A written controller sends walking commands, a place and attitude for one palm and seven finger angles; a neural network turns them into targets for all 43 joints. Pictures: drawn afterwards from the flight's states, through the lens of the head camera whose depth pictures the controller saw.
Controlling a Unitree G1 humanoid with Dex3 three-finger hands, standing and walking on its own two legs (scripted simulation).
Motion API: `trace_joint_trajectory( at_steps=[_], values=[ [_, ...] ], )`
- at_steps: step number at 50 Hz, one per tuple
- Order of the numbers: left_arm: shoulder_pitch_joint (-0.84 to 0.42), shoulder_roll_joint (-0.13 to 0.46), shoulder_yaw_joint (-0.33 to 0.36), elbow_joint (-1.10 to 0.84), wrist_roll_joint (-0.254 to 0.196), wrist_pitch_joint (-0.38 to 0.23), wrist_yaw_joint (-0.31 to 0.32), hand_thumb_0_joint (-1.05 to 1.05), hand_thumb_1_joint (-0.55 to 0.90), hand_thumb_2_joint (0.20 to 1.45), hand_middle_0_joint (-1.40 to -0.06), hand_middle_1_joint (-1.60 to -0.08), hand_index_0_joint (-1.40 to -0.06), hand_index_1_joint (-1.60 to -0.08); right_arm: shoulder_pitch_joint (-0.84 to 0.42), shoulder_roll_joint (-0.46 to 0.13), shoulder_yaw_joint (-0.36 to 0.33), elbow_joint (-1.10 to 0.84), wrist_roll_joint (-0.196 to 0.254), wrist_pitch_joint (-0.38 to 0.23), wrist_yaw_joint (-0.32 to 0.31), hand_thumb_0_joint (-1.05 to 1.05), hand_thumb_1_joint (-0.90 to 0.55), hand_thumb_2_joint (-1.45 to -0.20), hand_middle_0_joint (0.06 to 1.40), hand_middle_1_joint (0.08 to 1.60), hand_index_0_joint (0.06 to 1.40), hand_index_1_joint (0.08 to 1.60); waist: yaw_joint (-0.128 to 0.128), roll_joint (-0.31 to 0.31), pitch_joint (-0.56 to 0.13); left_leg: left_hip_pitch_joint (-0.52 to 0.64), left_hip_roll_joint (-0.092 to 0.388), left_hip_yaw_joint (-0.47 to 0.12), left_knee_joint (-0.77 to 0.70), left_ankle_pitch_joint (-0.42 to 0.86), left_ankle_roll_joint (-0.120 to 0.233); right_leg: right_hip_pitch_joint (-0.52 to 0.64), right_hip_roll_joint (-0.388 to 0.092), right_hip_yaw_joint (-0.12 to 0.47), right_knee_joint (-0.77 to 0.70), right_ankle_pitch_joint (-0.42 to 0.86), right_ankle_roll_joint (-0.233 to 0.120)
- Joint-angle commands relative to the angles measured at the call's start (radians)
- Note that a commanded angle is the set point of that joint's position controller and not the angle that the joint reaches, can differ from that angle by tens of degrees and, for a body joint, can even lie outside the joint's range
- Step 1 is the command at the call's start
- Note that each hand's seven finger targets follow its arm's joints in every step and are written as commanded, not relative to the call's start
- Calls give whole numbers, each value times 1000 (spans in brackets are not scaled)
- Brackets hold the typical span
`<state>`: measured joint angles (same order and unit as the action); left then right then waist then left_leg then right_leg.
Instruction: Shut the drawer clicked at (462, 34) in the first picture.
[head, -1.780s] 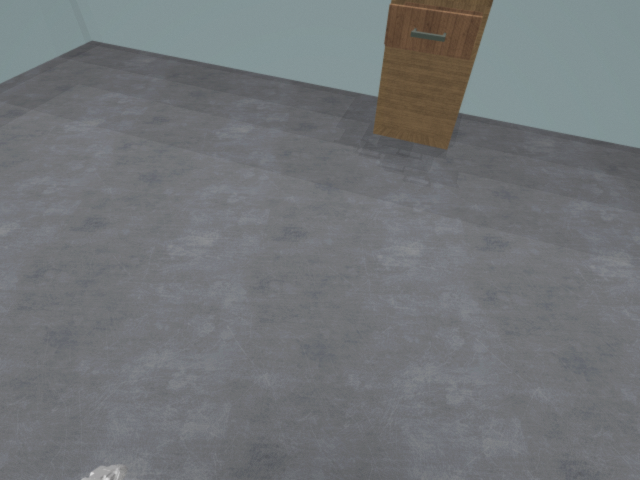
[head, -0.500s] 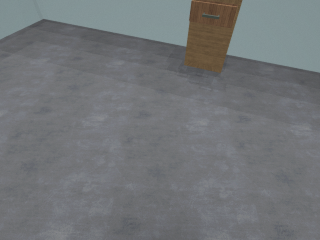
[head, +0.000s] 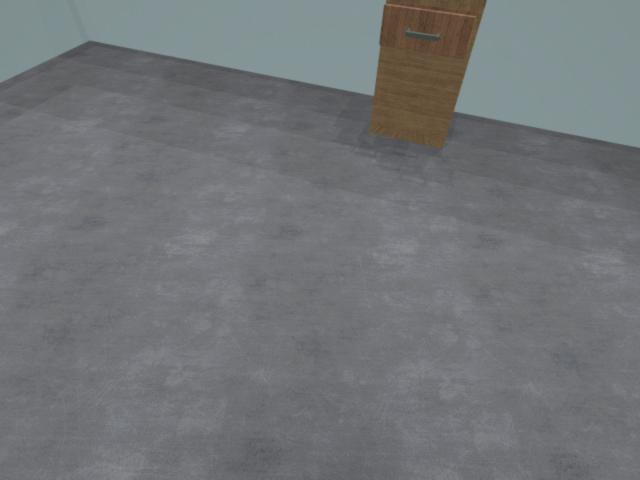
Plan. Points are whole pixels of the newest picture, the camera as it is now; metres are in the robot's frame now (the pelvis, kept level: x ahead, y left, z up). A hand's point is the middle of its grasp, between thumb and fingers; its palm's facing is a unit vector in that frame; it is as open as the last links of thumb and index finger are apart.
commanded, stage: walk to a spot facing it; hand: left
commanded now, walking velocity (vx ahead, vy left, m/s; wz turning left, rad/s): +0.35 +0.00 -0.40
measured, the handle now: (423, 34) +1.86 -0.34 -0.14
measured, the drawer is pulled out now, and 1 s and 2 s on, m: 0.16 0.16 0.16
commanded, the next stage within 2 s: none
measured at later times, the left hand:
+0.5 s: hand out of the picture +0.01 +0.15 -0.17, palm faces -0.02 -0.99 -0.14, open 7.4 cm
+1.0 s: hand (259, 296) +0.47 +0.15 -0.16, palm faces -0.28 -0.93 -0.22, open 7.4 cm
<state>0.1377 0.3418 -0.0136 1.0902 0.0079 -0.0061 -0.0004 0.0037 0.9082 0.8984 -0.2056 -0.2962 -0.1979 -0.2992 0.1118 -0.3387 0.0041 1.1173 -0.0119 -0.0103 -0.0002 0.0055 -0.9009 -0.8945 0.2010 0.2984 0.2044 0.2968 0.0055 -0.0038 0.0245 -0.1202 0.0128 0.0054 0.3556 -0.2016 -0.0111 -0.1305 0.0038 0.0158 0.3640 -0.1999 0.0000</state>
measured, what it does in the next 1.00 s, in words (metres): walks ahead, turning right: left foot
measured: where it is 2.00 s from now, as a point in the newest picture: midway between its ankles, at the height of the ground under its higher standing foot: (368, 338)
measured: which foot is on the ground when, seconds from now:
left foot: down 0.00-0.28, up 0.30-0.60, down 0.62-1.00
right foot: down 0.00-0.64, up 0.66-1.00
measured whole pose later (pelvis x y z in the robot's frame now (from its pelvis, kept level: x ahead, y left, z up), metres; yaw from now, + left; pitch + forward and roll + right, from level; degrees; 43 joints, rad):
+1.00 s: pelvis +0.31 +0.00 -0.01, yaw -18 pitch +0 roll +1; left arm 0.15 0.20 0.07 0.96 0.03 -0.01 -0.03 0.00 0.92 0.90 -0.20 -0.29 -0.19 -0.30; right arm 0.37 -0.19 -0.06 1.10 -0.04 -0.06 -0.01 0.00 -0.93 -0.89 0.20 0.30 0.20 0.30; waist -0.03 -0.01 0.02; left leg -0.08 0.05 0.25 0.40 -0.32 0.00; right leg -0.48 -0.10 -0.08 0.72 -0.23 0.00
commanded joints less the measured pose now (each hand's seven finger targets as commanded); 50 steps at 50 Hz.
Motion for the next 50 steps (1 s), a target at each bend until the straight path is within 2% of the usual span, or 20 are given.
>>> trace_joint_trajectory(
  at_steps=[1,6,10,12,13,14,15,16,18,26,29,30,31,32,33,35,38,44,47,50],
  values=[
    [56,76,21,-31,7,9,12,0,900,900,-200,-300,-200,-300,47,-78,-11,-33,-7,1,-6,0,-900,-900,200,300,200,300,-5,-3,-36,3,101,-59,-34,-127,18,-64,-96,111,-46,-165,-20],
    [116,64,46,-71,17,14,-16,0,900,900,-200,-300,-200,-300,94,-113,-42,-65,-12,1,-4,0,-900,-900,200,300,200,300,-2,50,104,-97,153,-111,-55,-442,68,-217,-27,111,67,-345,-50],
    [166,-6,55,-99,17,-12,-23,0,900,900,-200,-300,-200,-300,168,-119,-65,-77,-7,-20,-10,0,-900,-900,200,300,200,300,-6,143,96,-33,258,-180,-49,-338,133,-279,19,1,255,-206,-44],
    [227,-22,62,-87,17,-24,-23,0,900,900,-200,-300,-200,-300,166,-91,-66,-82,-4,-26,-10,0,-900,-900,200,300,200,300,24,107,75,-85,237,-110,79,-198,119,-171,2,0,186,-169,-50],
    [306,-1,72,-61,20,-33,-18,0,900,900,-200,-300,-200,-300,134,-56,-62,-97,-3,-30,-11,0,-900,-900,200,300,200,300,62,-28,66,-221,156,-12,261,-156,69,-25,-54,132,97,-115,-84],
    [427,66,92,-15,22,-45,-2,0,900,900,-200,-300,-200,-300,70,7,-51,-138,0,-40,-8,0,-900,-900,200,300,200,300,100,-304,70,-485,32,140,546,-234,7,166,-227,449,-45,18,-171],
    [532,84,95,12,12,-54,12,0,900,900,-200,-300,-200,-300,-35,10,-45,-187,-7,-49,-5,0,-900,-900,200,300,200,300,146,-310,93,-640,26,86,700,-397,2,235,-336,629,-93,266,-251],
    [551,62,88,21,13,-55,24,0,900,900,-200,-300,-200,-300,-69,13,-47,-195,-9,-56,-6,0,-900,-900,200,300,200,300,138,-179,105,-703,58,39,778,-379,-2,272,-356,616,-55,411,-302],
    [493,19,80,6,23,-56,31,0,900,900,-200,-300,-200,-300,-54,46,-50,-187,-7,-57,0,0,-900,-900,200,300,200,300,87,-63,86,-687,99,20,760,-315,-5,245,-311,477,-30,327,-275],
    [357,-21,79,4,24,-67,31,0,900,900,-200,-300,-200,-300,-18,115,-59,-194,9,-44,32,0,-900,-900,200,300,200,300,-6,-143,117,-302,65,89,397,-30,0,-88,-183,231,-143,174,-155],
    [330,-26,94,8,14,-66,27,0,900,900,-200,-300,-200,-300,203,72,-75,-128,3,-58,8,0,-900,-900,200,300,200,300,-100,-74,24,32,22,102,229,48,15,-134,-114,162,107,313,-114],
    [363,-60,91,6,8,-65,21,0,900,900,-200,-300,-200,-300,339,12,-90,-86,-5,-63,-8,0,-900,-900,200,300,200,300,-140,48,-87,231,91,29,192,5,32,-196,-68,128,331,259,-96],
    [432,-125,90,-3,1,-56,11,0,900,900,-200,-300,-200,-300,449,-99,-116,-68,-20,-65,-16,0,-900,-900,200,300,200,300,-144,320,-200,369,360,-338,71,-119,103,-356,48,10,677,-188,-54],
    [387,-143,81,-42,5,-62,8,0,900,900,-200,-300,-200,-300,455,-114,-112,-73,-14,-54,-15,0,-900,-900,200,300,200,300,-130,289,-146,260,464,-541,-117,-289,164,-440,65,23,865,-356,-57],
    [340,-140,79,-48,14,-54,13,0,900,900,-200,-300,-200,-300,345,-61,-102,-86,-10,-50,-18,0,-900,-900,200,300,200,300,-99,244,-65,109,467,-508,-183,-493,161,-478,1,35,962,-300,-65],
    [271,-141,85,-53,27,-36,-6,0,900,900,-200,-300,-200,-300,207,56,-74,-121,-14,-56,-17,0,-900,-900,200,300,200,300,-38,136,107,-144,384,-345,-205,-460,145,-496,-77,21,979,-168,-57],
    [316,-172,84,-48,29,-7,-17,0,900,900,-200,-300,-200,-300,164,90,-67,-113,-14,-76,-21,0,-900,-900,200,300,200,300,28,113,65,-226,325,-108,-198,-273,139,-420,-110,3,878,-105,-36],
    [126,-150,88,-138,29,0,-33,0,900,900,-200,-300,-200,-300,225,56,-82,-90,-17,-83,-15,0,-900,-900,200,300,200,300,2,85,94,-130,310,20,-225,-119,168,-411,-144,-57,500,-16,-5],
    [26,-142,86,-171,27,-11,-35,0,900,900,-200,-300,-200,-300,267,33,-85,-71,-22,-74,-9,0,-900,-900,200,300,200,300,-25,61,96,-82,320,41,-187,-62,163,-348,-116,-98,344,-27,-1],
    [28,-128,88,-169,27,-21,-35,0,900,900,-200,-300,-200,-300,279,16,-83,-56,-26,-62,-8,0,-900,-900,200,300,200,300,-12,71,75,-34,300,75,-90,6,137,-244,-70,-153,235,-34,-12]
  ],
)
